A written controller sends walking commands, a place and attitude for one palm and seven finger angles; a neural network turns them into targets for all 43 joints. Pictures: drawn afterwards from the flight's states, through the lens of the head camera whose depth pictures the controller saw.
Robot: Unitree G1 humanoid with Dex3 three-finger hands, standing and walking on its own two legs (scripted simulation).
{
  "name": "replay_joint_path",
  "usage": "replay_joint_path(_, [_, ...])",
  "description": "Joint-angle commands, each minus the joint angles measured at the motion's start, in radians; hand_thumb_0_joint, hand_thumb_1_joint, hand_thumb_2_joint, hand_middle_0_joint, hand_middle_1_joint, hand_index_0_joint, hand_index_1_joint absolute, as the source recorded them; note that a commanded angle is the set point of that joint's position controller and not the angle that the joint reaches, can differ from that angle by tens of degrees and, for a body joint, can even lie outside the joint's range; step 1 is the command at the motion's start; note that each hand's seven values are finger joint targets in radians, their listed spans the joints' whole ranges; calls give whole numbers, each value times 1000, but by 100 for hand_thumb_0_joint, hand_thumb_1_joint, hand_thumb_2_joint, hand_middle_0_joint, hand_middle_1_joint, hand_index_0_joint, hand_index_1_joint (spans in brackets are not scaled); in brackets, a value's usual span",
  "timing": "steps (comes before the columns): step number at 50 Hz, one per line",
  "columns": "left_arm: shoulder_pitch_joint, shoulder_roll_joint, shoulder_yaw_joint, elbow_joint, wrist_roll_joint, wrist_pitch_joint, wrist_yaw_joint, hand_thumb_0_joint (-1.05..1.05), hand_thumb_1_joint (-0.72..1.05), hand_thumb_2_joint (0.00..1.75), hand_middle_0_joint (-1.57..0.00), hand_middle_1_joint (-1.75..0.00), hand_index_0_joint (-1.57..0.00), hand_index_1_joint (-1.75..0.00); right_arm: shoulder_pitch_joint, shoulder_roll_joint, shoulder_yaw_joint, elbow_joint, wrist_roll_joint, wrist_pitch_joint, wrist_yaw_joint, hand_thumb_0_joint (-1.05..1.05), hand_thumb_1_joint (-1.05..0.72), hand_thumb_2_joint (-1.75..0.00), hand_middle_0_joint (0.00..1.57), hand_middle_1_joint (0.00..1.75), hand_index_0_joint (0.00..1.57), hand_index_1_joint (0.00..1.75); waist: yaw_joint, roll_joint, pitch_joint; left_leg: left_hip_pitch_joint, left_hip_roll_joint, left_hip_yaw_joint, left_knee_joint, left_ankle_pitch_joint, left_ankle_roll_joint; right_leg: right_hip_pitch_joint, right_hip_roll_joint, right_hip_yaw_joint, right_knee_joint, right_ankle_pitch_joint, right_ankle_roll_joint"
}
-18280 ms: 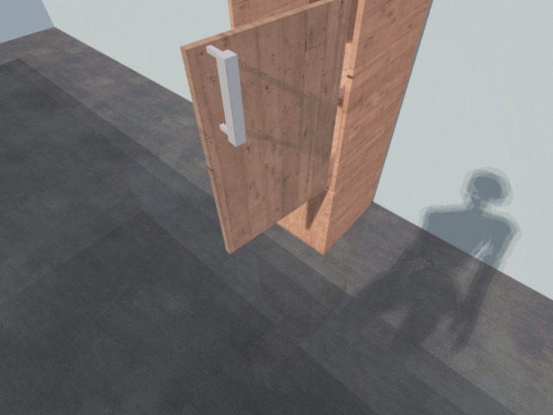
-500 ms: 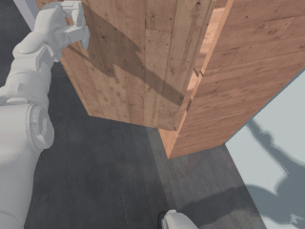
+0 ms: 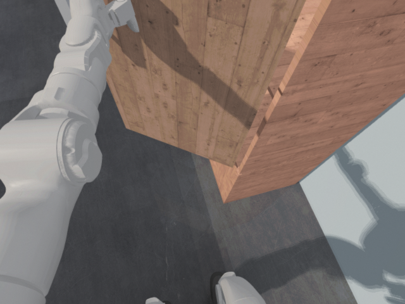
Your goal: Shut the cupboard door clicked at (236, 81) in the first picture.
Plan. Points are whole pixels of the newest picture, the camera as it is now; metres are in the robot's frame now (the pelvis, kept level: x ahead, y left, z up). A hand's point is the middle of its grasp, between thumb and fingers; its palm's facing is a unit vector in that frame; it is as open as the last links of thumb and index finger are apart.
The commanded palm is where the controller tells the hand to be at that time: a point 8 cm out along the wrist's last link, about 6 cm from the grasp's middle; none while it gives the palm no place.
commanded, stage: pull the fist back off the door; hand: left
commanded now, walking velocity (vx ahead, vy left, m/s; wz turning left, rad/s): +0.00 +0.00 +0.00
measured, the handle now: out of the picture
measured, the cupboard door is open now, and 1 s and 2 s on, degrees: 53 51 51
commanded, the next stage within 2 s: draw the hand back to the body in 0.74 s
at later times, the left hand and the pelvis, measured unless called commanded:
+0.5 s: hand (138, 40) +0.51 +0.02 +0.18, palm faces -0.02 -1.00 +0.02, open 3.1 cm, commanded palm +0.48 +0.07 +0.19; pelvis +0.01 -0.02 +0.02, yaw -2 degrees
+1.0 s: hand (131, 52) +0.47 +0.03 +0.19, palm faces -0.02 -1.00 +0.02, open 3.1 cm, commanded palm +0.42 +0.10 +0.19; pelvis -0.02 -0.02 +0.02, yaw -2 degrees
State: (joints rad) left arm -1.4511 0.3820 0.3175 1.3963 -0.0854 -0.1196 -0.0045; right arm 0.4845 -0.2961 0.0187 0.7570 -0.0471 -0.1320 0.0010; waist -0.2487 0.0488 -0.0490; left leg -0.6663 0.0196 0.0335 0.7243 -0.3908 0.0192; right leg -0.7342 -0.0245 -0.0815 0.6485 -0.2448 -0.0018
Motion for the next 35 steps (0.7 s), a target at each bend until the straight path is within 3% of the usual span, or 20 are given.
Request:
replay_joint_path(1, [-542,88,-28,-257,163,-136,263,0,90,90,-130,-150,-130,-150,266,-150,-72,-25,-50,7,62,0,-90,-90,20,30,20,30,-45,48,-553,362,-7,-103,-29,572,-31,179,42,9,-4,345,-2])
replay_joint_path(3, [-490,135,-6,-260,172,-145,219,0,90,90,-130,-150,-130,-150,256,-159,-82,-37,-40,33,68,0,-90,-90,20,30,20,30,-4,51,-627,391,-13,-75,-47,609,-30,267,42,30,-8,416,-11])
replay_joint_path(6, [-431,125,-2,-269,132,-129,144,0,90,90,-130,-150,-130,-150,238,-152,-80,-67,-16,63,54,0,-90,-90,20,30,20,30,25,50,-624,388,-15,-55,-76,614,-22,367,42,38,-18,488,-19])
replay_joint_path(7, [-408,162,39,-298,119,-131,129,0,90,90,-130,-150,-130,-150,229,-151,-79,-71,-10,72,50,0,-90,-90,20,30,20,30,45,28,-630,393,-11,-50,-86,621,-22,393,46,40,-26,501,-17])
replay_joint_path(9, [-356,98,18,-375,74,-142,109,0,90,90,-130,-150,-130,-150,195,-138,-81,-99,-2,77,46,0,-90,-90,20,30,20,30,61,-20,-609,381,-12,-29,-102,610,-14,455,51,43,-42,546,-16])
replay_joint_path(12, [-253,85,28,-461,55,-173,111,0,90,90,-130,-150,-130,-150,165,-124,-82,-112,8,78,42,0,-90,-90,20,30,20,30,96,-30,-556,383,-8,-16,-123,619,-9,497,54,43,-50,565,-17])
replay_joint_path(15, [-145,25,-20,-474,61,-158,108,0,90,90,-130,-150,-130,-150,123,-111,-87,-113,21,83,40,0,-90,-90,20,30,20,30,104,-85,-471,340,-14,8,-148,543,-1,527,51,41,-68,555,-15])
replay_joint_path(16, [-131,-2,-46,-486,58,-146,106,0,90,90,-130,-150,-130,-150,107,-107,-85,-118,29,84,35,0,-90,-90,20,30,20,30,108,-47,-447,349,-17,15,-156,530,-1,530,48,42,-75,539,-17])
replay_joint_path(17, [-136,-14,-56,-499,56,-135,105,0,90,90,-130,-150,-130,-150,92,-104,-83,-114,34,84,33,0,-90,-90,20,30,20,30,107,-66,-427,358,-17,15,-164,513,2,521,48,41,-83,528,-16])
replay_joint_path(18, [-119,-14,-52,-518,48,-124,106,0,90,90,-130,-150,-130,-150,77,-102,-85,-117,38,84,29,0,-90,-90,20,30,20,30,116,-67,-431,358,-20,18,-170,497,3,537,47,43,-87,523,-17])
replay_joint_path(20, [-119,-89,-108,-576,26,-107,100,0,90,90,-130,-150,-130,-150,40,-90,-82,-126,46,78,22,0,-90,-90,20,30,20,30,115,-65,-428,387,-23,18,-180,479,3,542,44,43,-98,512,-17])
replay_joint_path(21, [-130,-89,-110,-606,15,-103,101,0,90,90,-130,-150,-130,-150,29,-90,-82,-127,49,76,14,0,-90,-90,20,30,20,30,115,-56,-433,404,-24,17,-186,476,4,557,40,44,-105,512,-17])
replay_joint_path(22, [-127,-70,-93,-606,11,-98,103,0,90,90,-130,-150,-130,-150,14,-90,-79,-123,54,73,8,0,-90,-90,20,30,20,30,117,-97,-422,397,-25,16,-189,455,7,563,41,46,-108,507,-15])
replay_joint_path(24, [-140,-102,-128,-609,8,-93,103,0,90,90,-130,-150,-130,-150,-20,-82,-70,-126,59,66,0,0,-90,-90,20,30,20,30,112,-108,-377,381,-33,19,-203,377,9,553,35,52,-125,455,-13])
replay_joint_path(26, [-142,-92,-131,-619,13,-99,112,0,90,90,-130,-150,-130,-150,-39,-78,-68,-124,61,61,-9,0,-90,-90,20,30,20,30,120,-99,-367,386,-36,18,-214,337,10,561,27,55,-133,413,-14])
replay_joint_path(28, [-141,-135,-169,-606,13,-102,115,0,90,90,-130,-150,-130,-150,-75,-71,-57,-128,67,51,-13,0,-90,-90,20,30,20,30,120,-76,-354,393,-42,15,-218,300,8,534,25,60,-136,372,-15])
replay_joint_path(29, [-143,-161,-192,-576,11,-97,115,0,90,90,-130,-150,-130,-150,-84,-70,-53,-126,69,46,-14,0,-90,-90,20,30,20,30,112,-97,-324,384,-44,12,-223,267,8,517,24,60,-143,338,-13])
replay_joint_path(31, [-122,-110,-146,-549,4,-96,122,0,90,90,-130,-150,-130,-150,-91,-79,-52,-126,68,44,-19,0,-90,-90,20,30,20,30,126,-132,-327,372,-45,8,-234,237,9,540,19,64,-150,297,-12])
replay_joint_path(32, [-107,-105,-134,-547,0,-96,121,0,90,90,-130,-150,-130,-150,-111,-77,-47,-136,71,41,-21,0,-90,-90,20,30,20,30,138,-118,-343,370,-48,12,-234,237,10,547,17,71,-147,301,-13])
replay_joint_path(35, [-142,-83,-132,-522,4,-99,122,0,90,90,-130,-150,-130,-150,-127,-79,-38,-136,71,35,-24,0,-90,-90,20,30,20,30,125,-145,-301,338,-49,11,-237,195,11,532,12,80,-158,257,-7])
